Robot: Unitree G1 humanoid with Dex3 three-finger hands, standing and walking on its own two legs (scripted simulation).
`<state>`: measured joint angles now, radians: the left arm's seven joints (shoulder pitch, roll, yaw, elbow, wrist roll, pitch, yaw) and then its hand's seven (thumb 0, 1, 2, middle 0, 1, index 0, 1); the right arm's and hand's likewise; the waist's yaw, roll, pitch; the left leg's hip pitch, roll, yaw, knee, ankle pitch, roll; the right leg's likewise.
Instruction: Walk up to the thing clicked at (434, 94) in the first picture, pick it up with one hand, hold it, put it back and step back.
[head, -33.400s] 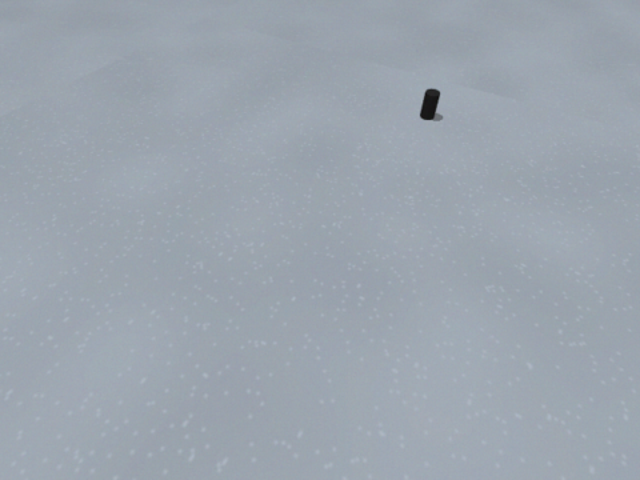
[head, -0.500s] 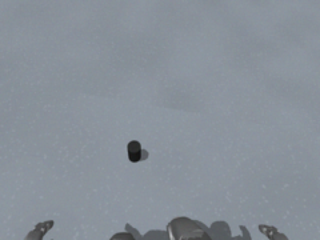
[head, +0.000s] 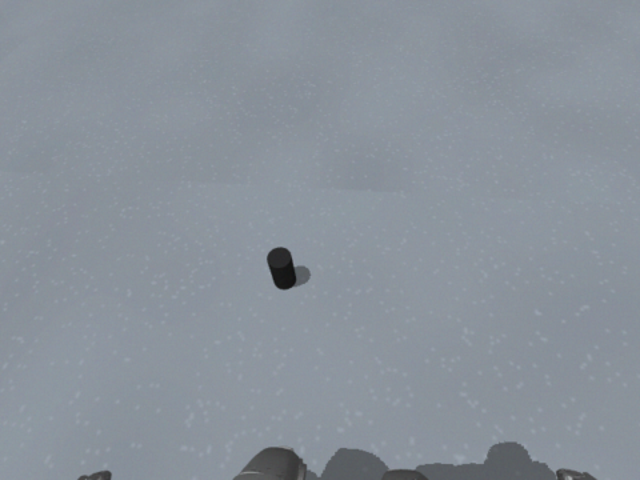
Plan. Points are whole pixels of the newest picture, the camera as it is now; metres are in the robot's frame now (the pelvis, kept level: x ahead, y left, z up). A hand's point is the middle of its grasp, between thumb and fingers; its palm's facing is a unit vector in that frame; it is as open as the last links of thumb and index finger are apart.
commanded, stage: step back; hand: left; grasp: from the side
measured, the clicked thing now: (282, 269) +0.80 +0.18 -0.69
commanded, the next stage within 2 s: stand in 1.68 s
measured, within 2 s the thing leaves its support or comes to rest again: neither
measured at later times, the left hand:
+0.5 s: hand out of the picture -0.11 +0.24 -0.16, palm faces -0.01 -0.91 -0.41, open 7.4 cm
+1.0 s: hand out of the picture -0.20 +0.26 -0.14, palm faces +0.06 -0.91 -0.40, open 7.4 cm
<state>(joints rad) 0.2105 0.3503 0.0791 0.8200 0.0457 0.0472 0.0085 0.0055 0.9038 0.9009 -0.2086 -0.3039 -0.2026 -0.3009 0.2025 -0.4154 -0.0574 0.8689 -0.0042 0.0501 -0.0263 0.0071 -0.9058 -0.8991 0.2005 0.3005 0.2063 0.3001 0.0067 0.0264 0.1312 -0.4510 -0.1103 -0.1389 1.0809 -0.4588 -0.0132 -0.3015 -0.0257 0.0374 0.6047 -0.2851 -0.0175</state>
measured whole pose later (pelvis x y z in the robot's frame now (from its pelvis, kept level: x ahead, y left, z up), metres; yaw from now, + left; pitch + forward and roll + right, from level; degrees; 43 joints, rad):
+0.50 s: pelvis -0.19 -0.03 -0.02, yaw +0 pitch -3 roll -3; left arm 0.18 0.35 0.06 0.90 0.02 0.03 0.02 0.00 0.91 0.90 -0.21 -0.30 -0.20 -0.30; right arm 0.04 -0.42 -0.06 0.81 -0.03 0.06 -0.01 0.01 -0.90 -0.90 0.20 0.30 0.21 0.30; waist 0.01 0.08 0.19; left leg -0.47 0.09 -0.05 0.70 -0.19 0.01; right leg -0.18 0.06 0.01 0.63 -0.42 0.00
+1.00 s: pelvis -0.25 -0.03 +0.00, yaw +4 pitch -3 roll +1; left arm 0.24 0.41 0.07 0.96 0.02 0.00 -0.02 0.00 0.91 0.90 -0.20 -0.30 -0.20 -0.30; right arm 0.25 -0.35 -0.05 0.97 -0.05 0.00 0.03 0.01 -0.90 -0.90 0.20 0.30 0.21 0.30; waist -0.01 -0.03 0.05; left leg -0.20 -0.01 -0.03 0.56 -0.32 0.00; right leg -0.34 -0.03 0.00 0.77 -0.45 -0.02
